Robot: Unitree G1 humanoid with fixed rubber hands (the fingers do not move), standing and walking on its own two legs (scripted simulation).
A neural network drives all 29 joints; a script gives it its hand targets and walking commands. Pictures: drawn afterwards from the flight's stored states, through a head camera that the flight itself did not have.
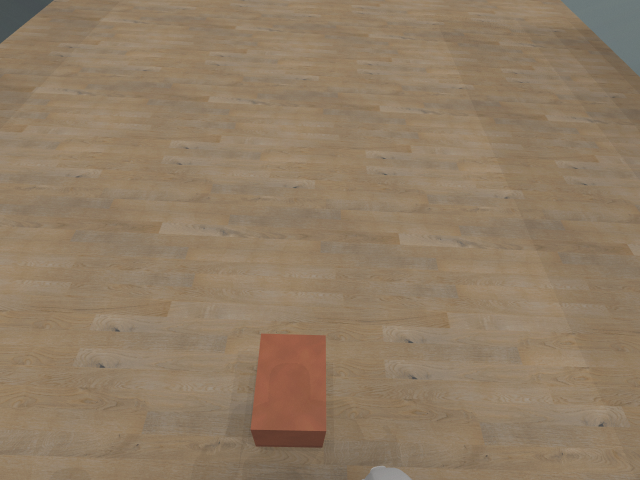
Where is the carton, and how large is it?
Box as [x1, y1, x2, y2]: [251, 334, 325, 447]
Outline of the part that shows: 261,334 251,421 251,432 255,444 258,446 321,447 325,434 325,335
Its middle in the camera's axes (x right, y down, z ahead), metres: -0.08 +0.44 +1.13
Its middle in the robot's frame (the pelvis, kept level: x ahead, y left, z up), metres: +0.47 +0.04 -0.68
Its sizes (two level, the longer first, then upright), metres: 0.260 0.190 0.182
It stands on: the floor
